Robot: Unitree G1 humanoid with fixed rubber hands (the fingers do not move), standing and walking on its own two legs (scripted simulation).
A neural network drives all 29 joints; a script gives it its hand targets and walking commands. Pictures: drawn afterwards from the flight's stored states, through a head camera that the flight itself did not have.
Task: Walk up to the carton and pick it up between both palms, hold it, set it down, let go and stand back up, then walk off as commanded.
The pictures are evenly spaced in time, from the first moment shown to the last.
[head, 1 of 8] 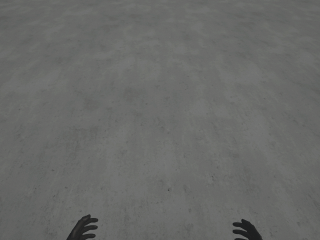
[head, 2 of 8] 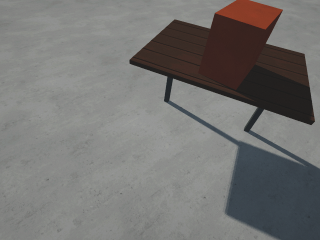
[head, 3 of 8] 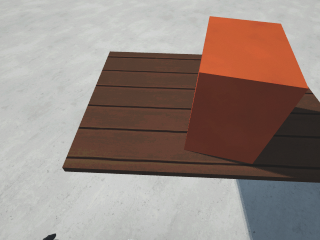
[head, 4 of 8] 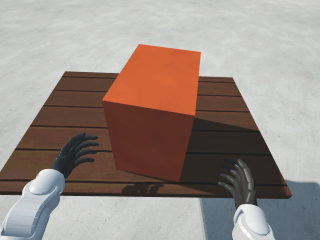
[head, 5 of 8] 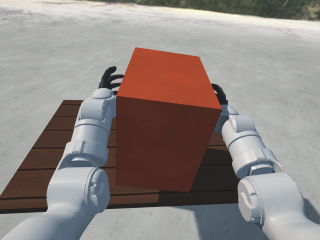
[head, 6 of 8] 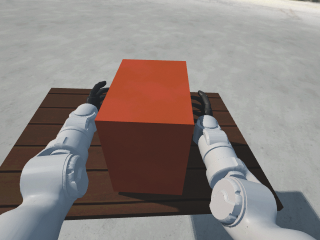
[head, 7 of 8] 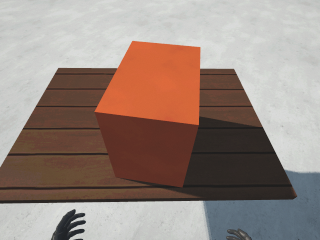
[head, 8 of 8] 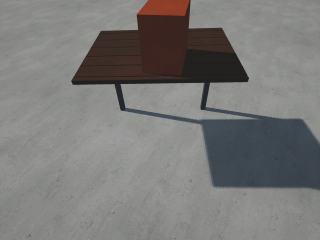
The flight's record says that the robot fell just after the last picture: no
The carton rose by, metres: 0.20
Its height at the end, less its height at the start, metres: +0.00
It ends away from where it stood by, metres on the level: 0.01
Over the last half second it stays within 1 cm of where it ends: yes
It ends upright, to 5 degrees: yes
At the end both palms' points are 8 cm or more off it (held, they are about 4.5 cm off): yes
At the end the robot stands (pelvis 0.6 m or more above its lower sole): yes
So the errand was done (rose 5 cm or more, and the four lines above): yes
